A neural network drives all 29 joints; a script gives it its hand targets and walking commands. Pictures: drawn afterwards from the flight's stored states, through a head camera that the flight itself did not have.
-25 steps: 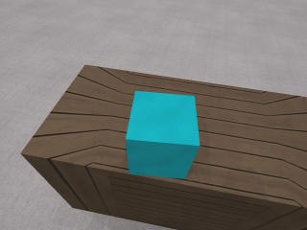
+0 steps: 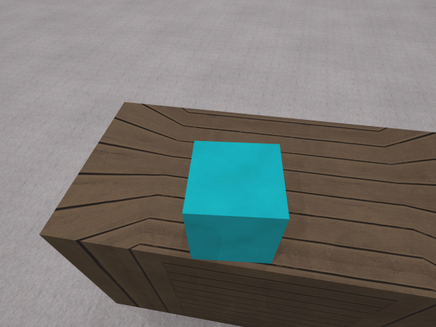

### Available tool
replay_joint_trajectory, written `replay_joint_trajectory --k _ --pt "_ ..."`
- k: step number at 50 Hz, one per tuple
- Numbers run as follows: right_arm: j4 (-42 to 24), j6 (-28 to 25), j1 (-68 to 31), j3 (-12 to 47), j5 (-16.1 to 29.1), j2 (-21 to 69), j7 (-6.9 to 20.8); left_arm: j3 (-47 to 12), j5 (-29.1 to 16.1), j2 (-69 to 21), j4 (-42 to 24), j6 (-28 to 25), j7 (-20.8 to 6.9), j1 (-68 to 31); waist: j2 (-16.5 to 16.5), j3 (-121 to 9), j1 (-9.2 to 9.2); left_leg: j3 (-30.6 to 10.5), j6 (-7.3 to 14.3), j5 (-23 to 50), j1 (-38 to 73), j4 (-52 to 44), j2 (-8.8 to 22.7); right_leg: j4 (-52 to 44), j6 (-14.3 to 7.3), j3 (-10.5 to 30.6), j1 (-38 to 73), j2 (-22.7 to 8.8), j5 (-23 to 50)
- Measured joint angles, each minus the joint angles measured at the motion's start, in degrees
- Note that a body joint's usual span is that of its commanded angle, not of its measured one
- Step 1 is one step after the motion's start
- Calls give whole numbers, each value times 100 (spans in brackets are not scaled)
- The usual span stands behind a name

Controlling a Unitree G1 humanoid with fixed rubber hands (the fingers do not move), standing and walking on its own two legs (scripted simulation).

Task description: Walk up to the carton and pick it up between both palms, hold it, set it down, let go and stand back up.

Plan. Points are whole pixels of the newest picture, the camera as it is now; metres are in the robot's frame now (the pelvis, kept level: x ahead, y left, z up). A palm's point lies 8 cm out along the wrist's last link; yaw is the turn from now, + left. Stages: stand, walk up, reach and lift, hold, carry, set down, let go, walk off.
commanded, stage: walk up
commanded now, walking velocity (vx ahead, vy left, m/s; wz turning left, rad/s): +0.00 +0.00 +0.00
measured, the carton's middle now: (233, 203) +0.38 -0.02 -0.03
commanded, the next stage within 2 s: stand in 1.94 s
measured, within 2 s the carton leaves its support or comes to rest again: neither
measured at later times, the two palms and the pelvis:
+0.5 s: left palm out of the picture -0.03 +0.21 -0.15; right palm out of the picture -0.02 -0.22 -0.15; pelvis -0.01 +0.00 -0.01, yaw +0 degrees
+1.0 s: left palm out of the picture -0.05 +0.20 -0.16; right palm out of the picture -0.05 -0.23 -0.16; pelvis -0.04 -0.01 -0.01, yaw +0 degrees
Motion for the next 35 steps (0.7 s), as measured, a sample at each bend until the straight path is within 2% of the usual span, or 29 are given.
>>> replay_joint_trajectory --k 15,21,25,35 --pt "130 3 -17 5 3 54 -49 -2 13 -59 104 -13 23 84 -20 -9 20 -45 -31 -53 28 36 24 -8 -21 -36 61 22 -45" --pt "-155 54 -241 -81 21 -51 -127 112 -27 77 -182 61 91 -125 -21 197 24 14 -20 -307 -528 720 54 696 -56 -89 -509 -15 -338" --pt "-99 167 -180 -67 -33 -48 -106 84 55 81 -138 154 74 -46 -1 -11 23 -3 -44 -136 -394 493 66 481 -49 -101 -383 8 -137" --pt "56 55 24 5 -13 90 -14 1 31 -72 -11 21 -11 182 -9 -106 17 -14 -59 82 -160 83 71 84 -66 -102 -155 34 71"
